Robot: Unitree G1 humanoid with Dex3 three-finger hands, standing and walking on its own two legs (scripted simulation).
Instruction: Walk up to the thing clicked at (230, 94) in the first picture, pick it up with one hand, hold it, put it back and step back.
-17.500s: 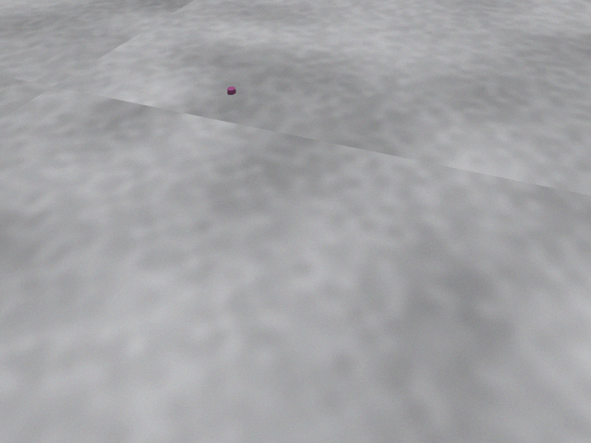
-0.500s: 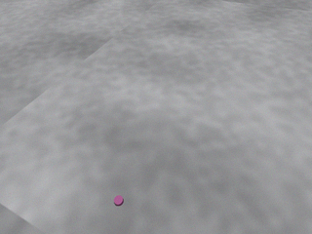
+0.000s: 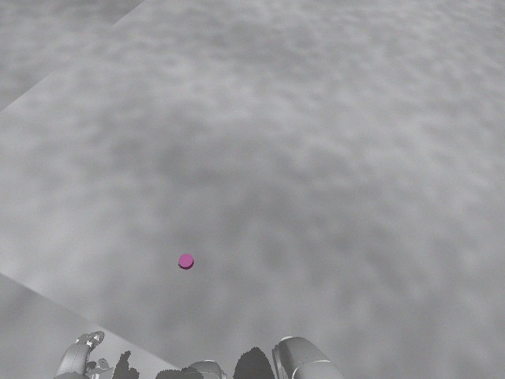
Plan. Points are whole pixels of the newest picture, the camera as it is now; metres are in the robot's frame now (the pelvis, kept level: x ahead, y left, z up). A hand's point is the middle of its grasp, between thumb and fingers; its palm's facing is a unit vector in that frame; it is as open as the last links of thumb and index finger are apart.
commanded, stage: walk up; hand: left
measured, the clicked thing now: (186, 261) +0.53 +0.24 -0.75
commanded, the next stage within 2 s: stand in 1.92 s
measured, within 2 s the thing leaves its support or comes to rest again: neither
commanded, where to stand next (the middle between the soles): +0.16 -0.01 m, yaw +2 degrees
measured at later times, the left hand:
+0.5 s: hand out of the picture -0.02 +0.23 -0.14, palm faces +0.00 -0.91 -0.41, open 7.4 cm
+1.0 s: hand out of the picture -0.21 +0.21 -0.15, palm faces +0.02 -0.93 -0.37, open 7.4 cm
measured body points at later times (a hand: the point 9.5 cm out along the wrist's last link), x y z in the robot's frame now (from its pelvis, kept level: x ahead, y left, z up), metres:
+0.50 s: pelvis -0.14 -0.03 -0.01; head -0.09 -0.04 +0.44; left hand -0.02 +0.28 -0.11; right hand -0.04 -0.35 -0.13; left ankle -0.16 +0.09 -0.70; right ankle -0.10 -0.15 -0.73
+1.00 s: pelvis -0.25 -0.06 -0.01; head -0.24 -0.07 +0.44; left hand -0.21 +0.25 -0.13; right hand -0.15 -0.38 -0.12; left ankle -0.21 +0.08 -0.71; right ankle -0.26 -0.19 -0.73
